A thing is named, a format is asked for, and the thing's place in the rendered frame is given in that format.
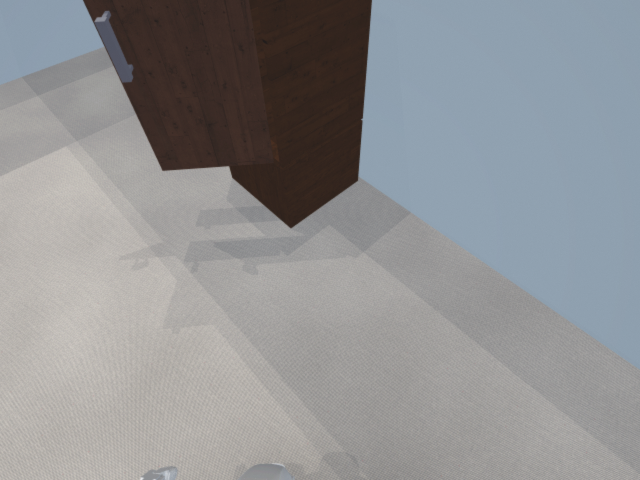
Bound cupboard door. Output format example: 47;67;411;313
83;0;274;171

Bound handle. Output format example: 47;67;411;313
94;11;134;83

